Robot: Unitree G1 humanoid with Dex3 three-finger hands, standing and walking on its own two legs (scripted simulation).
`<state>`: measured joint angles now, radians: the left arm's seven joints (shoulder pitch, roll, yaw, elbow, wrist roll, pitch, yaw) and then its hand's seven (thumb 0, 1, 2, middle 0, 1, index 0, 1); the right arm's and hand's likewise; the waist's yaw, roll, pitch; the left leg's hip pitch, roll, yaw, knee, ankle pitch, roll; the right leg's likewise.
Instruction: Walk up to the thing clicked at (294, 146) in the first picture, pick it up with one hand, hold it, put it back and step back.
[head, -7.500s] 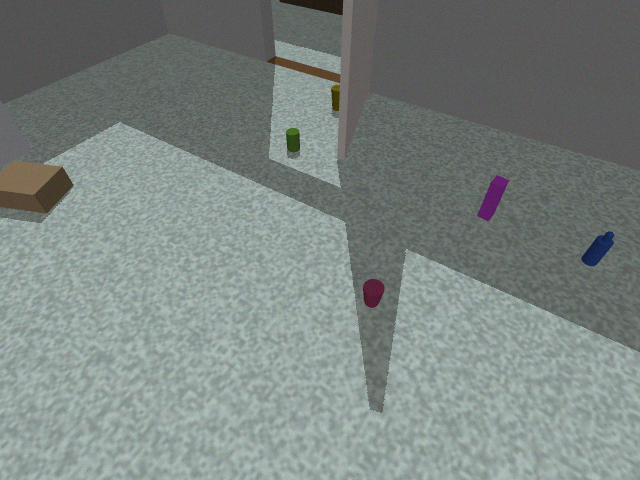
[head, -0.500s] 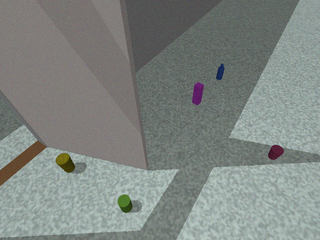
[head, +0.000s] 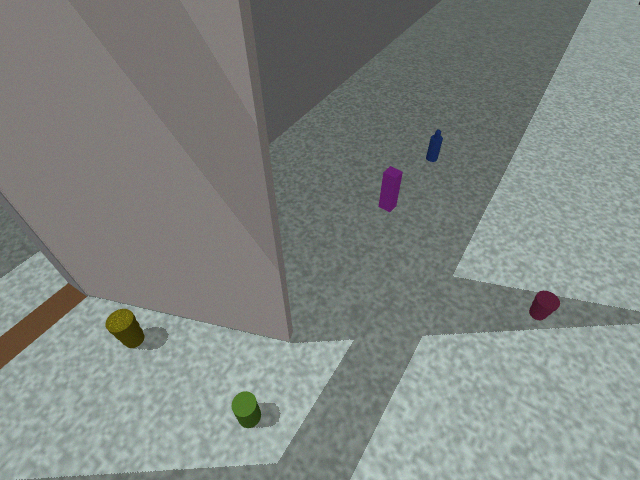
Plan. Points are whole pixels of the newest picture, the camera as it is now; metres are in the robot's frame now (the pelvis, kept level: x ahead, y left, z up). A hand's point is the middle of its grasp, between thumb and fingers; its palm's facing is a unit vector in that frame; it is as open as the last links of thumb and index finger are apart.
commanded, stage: walk up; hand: left
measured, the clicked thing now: (246, 410) +0.44 +0.24 -0.73
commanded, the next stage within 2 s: stand in 0.38 s
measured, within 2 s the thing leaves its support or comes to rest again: neither
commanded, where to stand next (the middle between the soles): +0.07 -0.01 m, yaw +1 degrees
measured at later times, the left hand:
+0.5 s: hand out of the picture +0.09 +0.25 -0.15, palm faces -0.01 -0.94 -0.34, open 7.3 cm
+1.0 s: hand out of the picture +0.09 +0.24 -0.15, palm faces -0.02 -0.94 -0.34, open 7.3 cm
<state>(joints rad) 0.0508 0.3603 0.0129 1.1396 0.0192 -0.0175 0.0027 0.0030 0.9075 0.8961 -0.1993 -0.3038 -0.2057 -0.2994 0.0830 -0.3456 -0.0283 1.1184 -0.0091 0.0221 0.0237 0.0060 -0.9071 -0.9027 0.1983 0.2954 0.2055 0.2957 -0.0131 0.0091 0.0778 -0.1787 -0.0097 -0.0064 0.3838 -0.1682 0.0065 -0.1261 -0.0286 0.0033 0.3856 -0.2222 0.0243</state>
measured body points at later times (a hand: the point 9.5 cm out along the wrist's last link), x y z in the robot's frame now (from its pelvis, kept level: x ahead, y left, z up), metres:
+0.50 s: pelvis +0.01 +0.00 +0.00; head +0.02 +0.00 +0.45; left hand +0.09 +0.30 -0.13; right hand +0.10 -0.30 -0.13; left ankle +0.03 +0.11 -0.74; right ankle -0.01 -0.14 -0.74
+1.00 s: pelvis +0.01 -0.01 +0.00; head +0.01 -0.02 +0.45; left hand +0.09 +0.29 -0.13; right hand +0.09 -0.31 -0.13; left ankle +0.03 +0.11 -0.74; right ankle -0.01 -0.14 -0.74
